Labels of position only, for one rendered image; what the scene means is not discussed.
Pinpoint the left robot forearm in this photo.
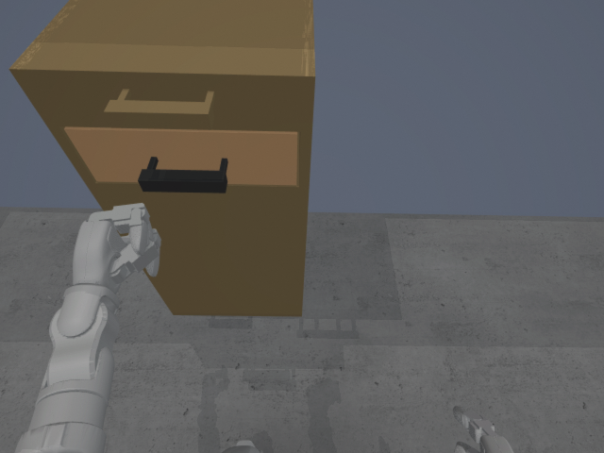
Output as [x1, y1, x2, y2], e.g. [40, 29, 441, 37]
[14, 283, 120, 453]

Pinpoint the handle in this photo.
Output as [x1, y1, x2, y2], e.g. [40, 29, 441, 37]
[138, 157, 228, 193]
[104, 100, 214, 130]

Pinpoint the robot left hand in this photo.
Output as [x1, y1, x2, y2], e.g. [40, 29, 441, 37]
[73, 203, 161, 294]

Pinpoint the cabinet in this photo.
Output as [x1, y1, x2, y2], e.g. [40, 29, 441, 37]
[9, 0, 315, 317]

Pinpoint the robot right hand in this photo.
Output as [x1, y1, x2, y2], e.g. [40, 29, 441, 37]
[453, 406, 513, 453]

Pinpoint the robot left shin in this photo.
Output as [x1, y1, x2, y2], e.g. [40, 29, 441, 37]
[236, 440, 256, 448]

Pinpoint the drawer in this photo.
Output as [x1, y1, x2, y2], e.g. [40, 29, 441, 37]
[64, 126, 297, 185]

